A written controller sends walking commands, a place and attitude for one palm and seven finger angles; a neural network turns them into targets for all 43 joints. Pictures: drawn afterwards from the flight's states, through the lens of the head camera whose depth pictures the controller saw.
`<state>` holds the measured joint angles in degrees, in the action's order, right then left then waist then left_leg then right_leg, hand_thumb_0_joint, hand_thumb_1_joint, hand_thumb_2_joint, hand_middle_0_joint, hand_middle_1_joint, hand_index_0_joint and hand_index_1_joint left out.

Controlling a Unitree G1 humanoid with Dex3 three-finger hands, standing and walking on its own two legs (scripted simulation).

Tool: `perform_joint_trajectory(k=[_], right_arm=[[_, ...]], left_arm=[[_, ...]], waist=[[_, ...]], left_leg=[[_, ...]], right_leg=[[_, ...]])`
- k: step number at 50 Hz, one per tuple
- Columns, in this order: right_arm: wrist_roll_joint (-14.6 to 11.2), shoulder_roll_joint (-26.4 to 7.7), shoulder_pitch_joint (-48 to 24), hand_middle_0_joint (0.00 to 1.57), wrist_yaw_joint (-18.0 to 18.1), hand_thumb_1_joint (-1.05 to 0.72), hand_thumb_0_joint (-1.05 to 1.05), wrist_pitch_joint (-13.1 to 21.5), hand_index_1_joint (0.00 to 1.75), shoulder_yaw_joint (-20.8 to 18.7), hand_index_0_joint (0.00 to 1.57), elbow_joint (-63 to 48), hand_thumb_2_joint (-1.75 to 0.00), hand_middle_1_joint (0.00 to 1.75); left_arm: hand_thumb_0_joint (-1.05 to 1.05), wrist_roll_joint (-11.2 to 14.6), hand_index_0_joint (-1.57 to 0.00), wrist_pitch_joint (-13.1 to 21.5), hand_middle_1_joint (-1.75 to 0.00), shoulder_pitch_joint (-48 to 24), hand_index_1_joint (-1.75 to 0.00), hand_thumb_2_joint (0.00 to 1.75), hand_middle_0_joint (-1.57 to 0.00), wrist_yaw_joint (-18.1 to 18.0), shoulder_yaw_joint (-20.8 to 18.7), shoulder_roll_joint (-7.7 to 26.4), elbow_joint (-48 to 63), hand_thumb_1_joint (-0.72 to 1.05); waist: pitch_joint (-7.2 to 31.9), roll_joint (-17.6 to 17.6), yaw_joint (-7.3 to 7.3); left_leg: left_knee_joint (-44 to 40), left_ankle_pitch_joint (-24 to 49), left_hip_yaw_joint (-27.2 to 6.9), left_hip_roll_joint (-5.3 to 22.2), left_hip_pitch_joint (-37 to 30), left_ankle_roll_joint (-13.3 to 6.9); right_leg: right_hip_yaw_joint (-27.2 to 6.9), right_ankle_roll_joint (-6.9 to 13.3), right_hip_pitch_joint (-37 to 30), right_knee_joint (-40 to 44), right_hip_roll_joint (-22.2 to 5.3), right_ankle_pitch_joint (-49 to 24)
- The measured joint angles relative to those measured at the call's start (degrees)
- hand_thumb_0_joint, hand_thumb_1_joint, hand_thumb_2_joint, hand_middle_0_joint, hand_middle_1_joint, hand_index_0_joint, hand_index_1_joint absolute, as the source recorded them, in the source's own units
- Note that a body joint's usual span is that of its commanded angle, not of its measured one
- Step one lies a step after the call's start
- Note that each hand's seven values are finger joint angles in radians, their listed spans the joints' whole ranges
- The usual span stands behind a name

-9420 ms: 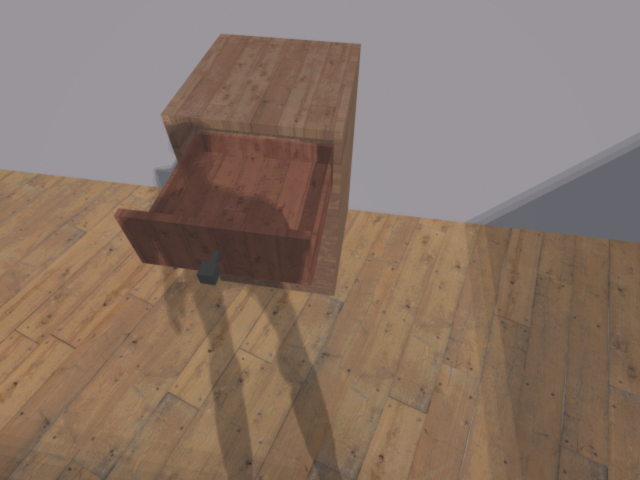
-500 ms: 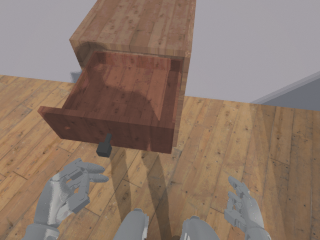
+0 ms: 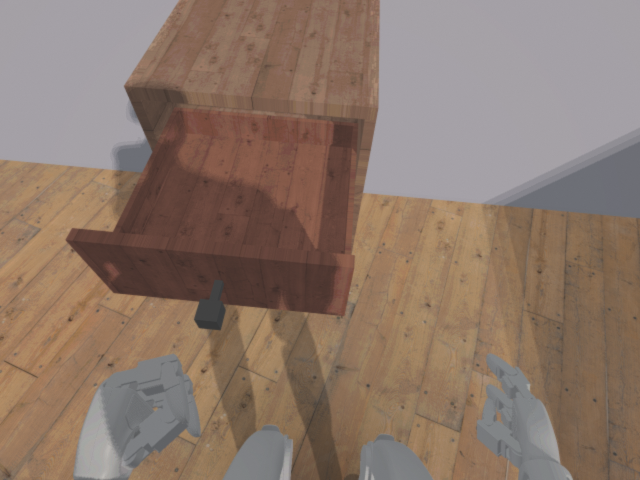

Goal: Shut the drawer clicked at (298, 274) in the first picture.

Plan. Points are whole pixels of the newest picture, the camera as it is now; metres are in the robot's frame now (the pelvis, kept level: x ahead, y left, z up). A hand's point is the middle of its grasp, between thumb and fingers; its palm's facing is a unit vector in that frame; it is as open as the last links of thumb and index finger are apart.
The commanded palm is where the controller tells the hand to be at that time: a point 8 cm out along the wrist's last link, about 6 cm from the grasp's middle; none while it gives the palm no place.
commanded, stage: raise the hand and make a fist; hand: left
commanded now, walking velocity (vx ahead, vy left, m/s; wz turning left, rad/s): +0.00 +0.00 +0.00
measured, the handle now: (213, 303) +0.35 +0.18 -0.06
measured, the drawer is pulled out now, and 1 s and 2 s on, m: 0.30 0.30 0.30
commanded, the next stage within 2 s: bring the fist close to the handle in 0.72 s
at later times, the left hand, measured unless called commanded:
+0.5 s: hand (182, 414) +0.19 +0.15 +0.05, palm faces -0.05 -1.00 -0.02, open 3.3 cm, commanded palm +0.15 +0.21 +0.05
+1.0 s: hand (197, 409) +0.20 +0.14 +0.03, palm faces -0.03 -1.00 -0.04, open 3.3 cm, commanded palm +0.17 +0.21 +0.03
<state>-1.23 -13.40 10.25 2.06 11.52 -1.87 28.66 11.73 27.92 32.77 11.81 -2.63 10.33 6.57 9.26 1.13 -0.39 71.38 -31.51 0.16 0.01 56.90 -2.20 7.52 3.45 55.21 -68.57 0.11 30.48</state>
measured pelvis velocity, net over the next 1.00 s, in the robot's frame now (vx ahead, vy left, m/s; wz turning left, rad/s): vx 0.01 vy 0.00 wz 0.00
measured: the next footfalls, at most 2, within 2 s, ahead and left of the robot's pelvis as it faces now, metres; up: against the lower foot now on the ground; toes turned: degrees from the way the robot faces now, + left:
none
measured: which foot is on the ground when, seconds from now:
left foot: down 0.00-1.00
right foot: down 0.00-1.00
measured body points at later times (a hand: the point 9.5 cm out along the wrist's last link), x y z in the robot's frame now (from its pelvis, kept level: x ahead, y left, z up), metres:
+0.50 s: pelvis +0.01 +0.01 +0.00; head +0.08 +0.02 +0.44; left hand +0.19 +0.21 +0.05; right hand +0.21 -0.21 -0.07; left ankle +0.03 +0.09 -0.63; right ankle +0.03 -0.09 -0.63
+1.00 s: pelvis +0.01 +0.00 -0.01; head +0.09 +0.01 +0.43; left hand +0.19 +0.20 +0.04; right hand +0.22 -0.23 -0.08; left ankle +0.03 +0.09 -0.63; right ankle +0.03 -0.09 -0.63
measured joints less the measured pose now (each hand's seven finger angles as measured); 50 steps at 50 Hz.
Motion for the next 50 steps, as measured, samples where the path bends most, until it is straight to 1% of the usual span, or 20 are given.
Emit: perform_joint_trajectory(k=[6,11,18,24,34,40,50], right_arm=[[0.11,1.52,-1.06,0.20,-0.52,-0.90,0.01,-1.92,0.30,1.94,0.20,-2.45,-0.90,0.30],[0.22,2.33,-0.68,0.20,-0.93,-0.90,0.01,-2.95,0.30,2.92,0.21,-3.32,-0.90,0.30],[0.32,2.00,0.67,0.20,-1.20,-0.90,0.01,-3.88,0.30,3.01,0.21,-3.65,-0.90,0.30],[0.22,1.37,1.80,0.20,-1.06,-0.90,0.01,-4.68,0.30,2.35,0.21,-3.55,-0.90,0.30],[0.09,1.12,2.64,0.20,-1.18,-0.90,0.01,-5.33,0.30,1.38,0.21,-3.73,-0.90,0.30],[0.12,1.09,2.13,0.20,-1.01,-0.90,0.01,-5.41,0.30,1.70,0.21,-4.23,-0.90,0.30],[0.27,1.25,0.87,0.20,-0.77,-0.90,0.01,-4.88,0.30,2.28,0.21,-3.20,-0.90,0.30]], left_arm=[[0.02,-0.82,-1.32,-1.66,-1.51,0.27,-1.52,0.90,-1.31,-0.35,0.91,0.05,1.69,0.90],[0.02,-1.16,-1.37,-2.81,-1.57,1.46,-1.57,0.90,-1.36,-0.43,1.63,0.04,3.38,0.90],[0.02,-1.83,-1.39,-2.94,-1.60,2.83,-1.60,0.90,-1.39,-1.25,2.96,-0.22,5.19,0.90],[0.02,-2.20,-1.40,-3.24,-1.60,2.84,-1.60,0.90,-1.39,-2.33,2.98,0.01,5.75,0.90],[0.02,-2.88,-1.40,-2.61,-1.60,5.01,-1.60,0.90,-1.40,-3.77,3.72,-0.30,6.89,0.90],[0.02,-3.08,-1.40,-1.95,-1.60,4.54,-1.60,0.90,-1.40,-4.35,3.67,-0.12,6.04,0.90],[0.02,-2.24,-1.40,-0.65,-1.60,0.90,-1.60,0.90,-1.40,-2.64,1.75,0.10,1.46,0.90]], waist=[[0.34,0.01,0.86],[0.49,0.31,1.17],[0.61,0.62,1.01],[0.62,0.58,0.54],[1.06,0.68,-0.18],[1.10,0.75,0.00],[1.62,0.33,0.05]], left_leg=[[0.47,-0.45,-0.24,-0.16,0.12,-0.33],[0.59,-0.73,-0.46,-0.25,0.01,-0.54],[1.04,-1.08,-0.27,-0.36,0.53,-0.87],[1.50,-1.37,-0.01,-0.28,1.16,-0.93],[1.05,-1.46,0.27,-0.11,0.73,-0.74],[1.38,-1.56,0.08,-0.04,1.14,-0.43],[2.82,-2.13,-0.49,0.29,3.04,0.37]], right_leg=[[0.22,-0.35,-0.21,-0.03,-0.12,0.32],[0.41,-0.61,-0.60,0.25,-0.15,0.44],[0.22,-0.95,-0.10,-0.11,-0.27,0.67],[-0.04,-1.00,0.68,-0.67,-0.22,0.91],[-0.36,-0.85,0.55,-0.51,-0.03,1.02],[-0.17,-0.50,1.01,-1.01,0.03,1.28],[0.40,0.33,2.93,-2.61,0.32,2.08]])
